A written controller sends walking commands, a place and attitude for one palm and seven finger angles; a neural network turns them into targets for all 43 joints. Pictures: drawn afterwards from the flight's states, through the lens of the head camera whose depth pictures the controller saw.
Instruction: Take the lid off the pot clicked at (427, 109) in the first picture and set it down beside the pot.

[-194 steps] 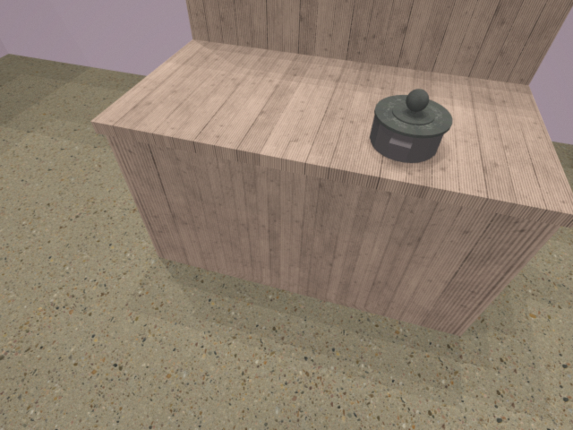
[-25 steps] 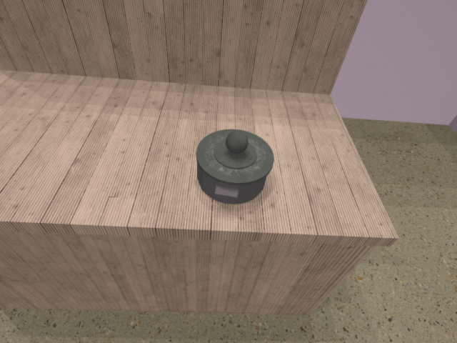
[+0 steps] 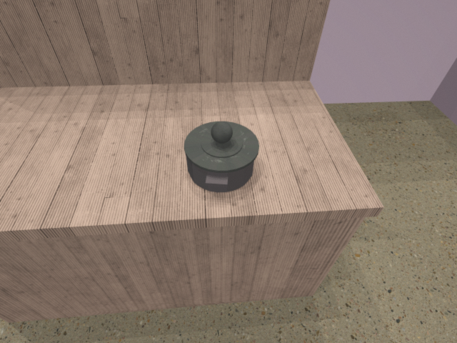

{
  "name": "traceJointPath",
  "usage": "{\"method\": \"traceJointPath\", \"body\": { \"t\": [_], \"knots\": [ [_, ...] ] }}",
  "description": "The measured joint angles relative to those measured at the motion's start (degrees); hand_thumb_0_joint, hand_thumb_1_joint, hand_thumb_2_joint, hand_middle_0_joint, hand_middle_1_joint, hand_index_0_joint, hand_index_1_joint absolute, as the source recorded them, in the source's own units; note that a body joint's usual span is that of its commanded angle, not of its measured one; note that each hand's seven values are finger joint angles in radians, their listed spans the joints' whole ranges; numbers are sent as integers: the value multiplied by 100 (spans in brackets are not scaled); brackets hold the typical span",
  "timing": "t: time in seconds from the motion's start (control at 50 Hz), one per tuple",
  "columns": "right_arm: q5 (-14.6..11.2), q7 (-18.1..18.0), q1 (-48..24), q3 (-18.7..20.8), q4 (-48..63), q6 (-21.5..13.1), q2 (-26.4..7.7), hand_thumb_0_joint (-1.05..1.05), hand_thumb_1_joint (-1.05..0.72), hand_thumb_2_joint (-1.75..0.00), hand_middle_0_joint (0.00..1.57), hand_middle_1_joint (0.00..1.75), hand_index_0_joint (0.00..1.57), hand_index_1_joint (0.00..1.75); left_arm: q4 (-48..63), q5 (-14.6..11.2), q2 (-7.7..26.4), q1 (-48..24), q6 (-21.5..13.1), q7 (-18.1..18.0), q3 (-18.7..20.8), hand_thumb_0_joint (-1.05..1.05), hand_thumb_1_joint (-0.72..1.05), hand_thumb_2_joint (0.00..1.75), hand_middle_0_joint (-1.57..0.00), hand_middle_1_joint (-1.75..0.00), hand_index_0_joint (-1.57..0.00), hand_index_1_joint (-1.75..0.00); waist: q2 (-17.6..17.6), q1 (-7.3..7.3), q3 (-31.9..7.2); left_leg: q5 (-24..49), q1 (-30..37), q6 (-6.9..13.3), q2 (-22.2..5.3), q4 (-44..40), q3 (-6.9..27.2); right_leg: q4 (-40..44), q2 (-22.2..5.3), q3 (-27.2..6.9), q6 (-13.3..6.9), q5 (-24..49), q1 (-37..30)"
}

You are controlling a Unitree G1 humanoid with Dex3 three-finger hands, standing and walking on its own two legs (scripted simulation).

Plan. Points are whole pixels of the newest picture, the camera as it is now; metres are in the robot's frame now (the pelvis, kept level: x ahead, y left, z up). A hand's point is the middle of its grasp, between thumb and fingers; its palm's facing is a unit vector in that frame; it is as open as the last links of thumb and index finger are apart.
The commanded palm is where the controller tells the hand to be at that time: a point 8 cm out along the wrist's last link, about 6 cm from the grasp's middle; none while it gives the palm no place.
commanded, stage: come to a stop and stand still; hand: left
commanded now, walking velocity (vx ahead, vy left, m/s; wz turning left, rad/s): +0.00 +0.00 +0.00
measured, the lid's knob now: (221, 132) +0.58 +0.04 +0.05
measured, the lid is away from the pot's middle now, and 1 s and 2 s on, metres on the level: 0.00 0.00 0.00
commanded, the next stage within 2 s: look again from close up in 0.12 s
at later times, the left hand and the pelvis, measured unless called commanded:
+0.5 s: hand out of the picture -0.03 +0.18 -0.17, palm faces +0.06 -0.97 -0.22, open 7.4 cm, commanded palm none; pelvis -0.02 +0.01 -0.01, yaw +2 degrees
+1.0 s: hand out of the picture -0.03 +0.19 -0.18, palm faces +0.04 -0.98 -0.20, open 7.4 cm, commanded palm none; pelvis -0.03 +0.02 -0.01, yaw +1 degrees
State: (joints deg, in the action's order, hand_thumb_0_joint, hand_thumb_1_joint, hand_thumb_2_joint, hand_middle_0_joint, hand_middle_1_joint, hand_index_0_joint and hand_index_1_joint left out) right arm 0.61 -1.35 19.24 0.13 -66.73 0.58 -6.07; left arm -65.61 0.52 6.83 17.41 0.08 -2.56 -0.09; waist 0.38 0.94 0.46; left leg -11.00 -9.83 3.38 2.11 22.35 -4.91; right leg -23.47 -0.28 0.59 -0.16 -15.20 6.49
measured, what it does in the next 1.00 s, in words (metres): stands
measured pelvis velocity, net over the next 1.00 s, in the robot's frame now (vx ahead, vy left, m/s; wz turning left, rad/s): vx -0.03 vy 0.02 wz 0.01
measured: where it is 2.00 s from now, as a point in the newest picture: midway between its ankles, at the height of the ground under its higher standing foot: outside the picture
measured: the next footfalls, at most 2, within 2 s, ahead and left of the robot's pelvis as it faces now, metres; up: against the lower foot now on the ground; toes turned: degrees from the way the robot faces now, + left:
right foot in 1.94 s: +0.13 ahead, -0.20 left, +0.00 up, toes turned +3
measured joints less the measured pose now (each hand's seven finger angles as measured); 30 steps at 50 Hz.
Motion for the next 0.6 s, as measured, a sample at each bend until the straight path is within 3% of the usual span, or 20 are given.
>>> {"method": "traceJointPath", "body": {
  "t": [0.28, 0.4, 0.6],
  "knots": [
    [19, 30, 35, 89, 348, -129, -61, 1, -91, -90, 20, 30, 20, 30, 162, 30, 35, 358, -74, 32, -75, 0, 91, 90, -20, -30, -20, -30, 104, -24, 111, 58, -231, 47, 83, 73, 31, -270, -85, 43, -13, -77, 295],
    [30, -8, -270, 183, 565, -68, -249, 2, -93, -90, 20, 30, 20, 30, 428, -8, 95, 274, -149, 0, -68, 0, 91, 90, -20, -30, -20, -30, -132, -77, 147, -69, -476, 39, 33, 451, 179, -331, -40, 199, -1, -84, 346],
    [29, 96, -865, 171, 780, -76, -456, 1, -93, -90, 19, 30, 20, 30, 504, -1, 124, 60, -145, -8, -51, 0, 91, 90, -20, -30, -20, -30, -296, -96, 165, -59, -465, 64, 32, 510, 102, -449, -50, 124, 32, -80, 387]
  ]
}}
